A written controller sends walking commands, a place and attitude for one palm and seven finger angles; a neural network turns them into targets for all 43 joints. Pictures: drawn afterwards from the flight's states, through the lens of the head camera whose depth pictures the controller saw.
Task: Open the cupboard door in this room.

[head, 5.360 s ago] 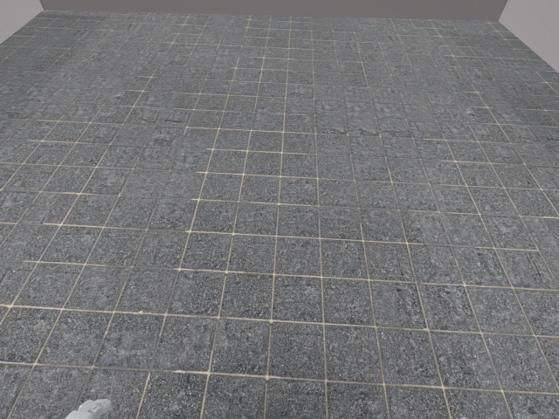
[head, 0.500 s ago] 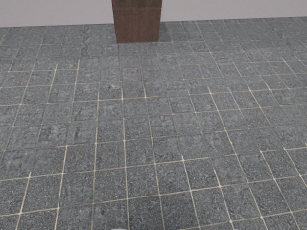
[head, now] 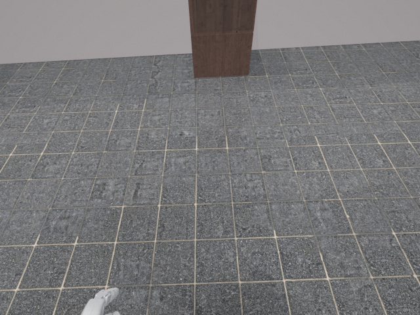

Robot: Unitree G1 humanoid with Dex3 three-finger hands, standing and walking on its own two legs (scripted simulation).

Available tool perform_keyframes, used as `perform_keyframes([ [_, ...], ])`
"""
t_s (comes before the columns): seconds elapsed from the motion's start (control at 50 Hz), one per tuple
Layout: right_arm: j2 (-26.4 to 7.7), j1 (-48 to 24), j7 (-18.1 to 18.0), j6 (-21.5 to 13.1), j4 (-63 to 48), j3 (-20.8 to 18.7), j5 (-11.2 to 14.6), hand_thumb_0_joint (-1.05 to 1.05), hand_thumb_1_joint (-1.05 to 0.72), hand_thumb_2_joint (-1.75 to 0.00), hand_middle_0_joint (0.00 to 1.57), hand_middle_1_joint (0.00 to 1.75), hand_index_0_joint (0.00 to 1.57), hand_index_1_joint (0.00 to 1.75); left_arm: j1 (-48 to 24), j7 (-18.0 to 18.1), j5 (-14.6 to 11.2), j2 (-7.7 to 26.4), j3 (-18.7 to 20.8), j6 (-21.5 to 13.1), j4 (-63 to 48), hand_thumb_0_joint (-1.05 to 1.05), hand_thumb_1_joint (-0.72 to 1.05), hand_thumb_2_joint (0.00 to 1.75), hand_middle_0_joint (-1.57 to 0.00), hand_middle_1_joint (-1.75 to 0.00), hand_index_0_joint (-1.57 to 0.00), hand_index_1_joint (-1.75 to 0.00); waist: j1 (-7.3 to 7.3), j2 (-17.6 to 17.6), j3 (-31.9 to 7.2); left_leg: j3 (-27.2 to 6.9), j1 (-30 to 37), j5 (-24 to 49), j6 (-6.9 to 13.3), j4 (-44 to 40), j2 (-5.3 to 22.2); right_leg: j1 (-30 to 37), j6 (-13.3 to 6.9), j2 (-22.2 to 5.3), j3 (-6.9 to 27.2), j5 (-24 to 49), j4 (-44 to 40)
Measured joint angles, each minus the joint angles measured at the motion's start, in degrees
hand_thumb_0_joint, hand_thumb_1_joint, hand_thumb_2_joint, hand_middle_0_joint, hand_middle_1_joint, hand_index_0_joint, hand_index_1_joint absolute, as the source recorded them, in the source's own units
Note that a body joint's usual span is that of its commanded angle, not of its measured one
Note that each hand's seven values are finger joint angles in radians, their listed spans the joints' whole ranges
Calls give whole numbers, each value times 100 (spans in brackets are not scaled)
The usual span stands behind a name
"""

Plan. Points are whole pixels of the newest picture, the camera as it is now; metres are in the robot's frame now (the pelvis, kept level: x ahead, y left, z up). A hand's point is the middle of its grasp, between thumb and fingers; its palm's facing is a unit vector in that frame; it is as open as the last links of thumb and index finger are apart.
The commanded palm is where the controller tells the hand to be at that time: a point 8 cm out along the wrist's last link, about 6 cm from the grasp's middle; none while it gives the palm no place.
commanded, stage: turn or walk to find it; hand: left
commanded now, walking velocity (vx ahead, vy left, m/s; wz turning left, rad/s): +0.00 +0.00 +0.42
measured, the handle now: out of the picture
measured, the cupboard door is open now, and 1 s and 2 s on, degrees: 0 0 0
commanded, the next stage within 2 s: stand and wait in 0.56 s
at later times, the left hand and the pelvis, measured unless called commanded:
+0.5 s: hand out of the picture -0.08 +0.22 -0.18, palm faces +0.29 -0.92 -0.25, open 7.4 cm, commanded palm none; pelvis -0.04 +0.01 -0.01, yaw +15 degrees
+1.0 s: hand out of the picture -0.06 +0.19 -0.16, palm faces +0.33 -0.91 -0.24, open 7.3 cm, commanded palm none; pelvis -0.04 +0.01 +0.00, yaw +19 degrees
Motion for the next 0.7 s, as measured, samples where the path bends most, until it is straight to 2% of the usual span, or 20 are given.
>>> perform_keyframes([
  [0.02,-30,41,9,6,8,-18,22,1,-90,-90,21,30,20,30,21,5,8,-21,-19,-56,-31,1,91,90,-20,-30,-20,-30,9,33,-22,-32,-99,-73,-48,171,-22,166,-136,10,-37,294,-398],
  [0.04,-78,39,16,22,30,-46,43,1,-90,-90,21,30,20,30,28,20,33,-74,-37,-108,-28,1,91,90,-20,-30,-20,-30,3,137,4,-50,-232,-326,-114,494,15,188,-329,55,-112,342,-425],
  [0.08,-124,60,18,106,48,-96,33,1,-91,-90,20,30,20,30,98,22,47,-138,-79,-150,-41,1,91,90,-20,-30,-20,-30,-27,188,9,50,-626,-1066,-235,1582,9,224,-548,3,-256,244,-373],
  [0.14,-196,50,71,200,90,-156,8,1,-91,-90,20,30,20,29,247,22,48,-201,-103,-144,-22,1,90,90,-21,-30,-20,-30,-6,208,17,241,-1139,-1010,-368,3141,162,394,-613,-87,-430,272,-559],
  [0.18,-233,33,102,223,103,-174,2,1,-91,-90,20,30,19,29,336,26,56,-225,-101,-141,30,1,90,90,-21,-30,-20,-30,4,211,31,303,-1306,-788,-455,3627,333,478,-615,-132,-546,330,-667],
  [0.22,-254,4,119,244,116,-177,-3,1,-91,-90,20,30,19,29,426,31,69,-235,-98,-143,91,1,90,90,-21,-30,-20,-30,31,183,45,331,-1340,-696,-529,3737,482,522,-616,-190,-645,358,-718],
  [0.32,-266,-168,125,286,151,-145,10,1,-91,-90,20,30,19,29,656,12,112,-200,-75,-135,235,1,90,90,-21,-30,-20,-30,163,53,104,440,-1056,-914,-613,3027,695,531,-579,-373,-857,364,-701],
  [0.42,-228,-466,123,241,86,-75,62,1,-91,-90,20,30,19,29,850,-12,148,-34,-7,-97,379,1,90,90,-21,-30,-20,-30,343,-110,163,701,-594,-1127,-549,1917,700,395,-462,-558,-1066,313,-495],
  [0.46,-202,-577,118,182,15,-43,77,1,-91,-90,20,30,19,29,912,-11,147,67,34,-67,441,1,90,90,-21,-30,-20,-30,385,-184,164,836,-350,-955,-504,1347,666,300,-385,-639,-1163,256,-328],
  [0.5,-214,-628,128,80,-97,-12,70,1,-91,-90,20,30,19,29,1002,-15,110,162,78,-12,472,1,90,90,-21,-30,-20,-30,390,-193,100,903,-30,-343,-385,500,668,115,-277,-704,-1275,114,10],
  [0.54,-115,-735,121,-5,-138,12,41,1,-91,-90,20,30,19,29,985,-5,85,305,133,110,524,1,90,90,-21,-30,-20,-30,442,-385,149,926,-136,-338,-146,644,544,-240,-144,-725,-947,-655,800],
  [0.58,-43,-748,93,-47,-181,62,20,0,-91,-90,20,30,19,29,950,5,87,373,164,227,589,1,91,90,-20,-30,-20,-30,453,-420,125,876,-141,-386,-10,612,511,-592,-98,-557,-592,-955,1686],
  [0.64,35,-733,27,-66,-171,136,22,0,-91,-90,20,30,20,29,888,-36,93,399,176,217,622,1,91,90,-20,-30,-20,-30,462,-404,78,785,11,-153,34,194,452,-899,-45,-416,-303,-565,2433],
  [0.7,106,-696,-15,-105,-129,185,43,0,-91,-90,20,30,20,30,864,-49,89,359,136,153,621,1,91,90,-20,-30,-20,-30,458,-367,16,735,164,77,82,-194,385,-931,2,-364,-157,-323,2499],
])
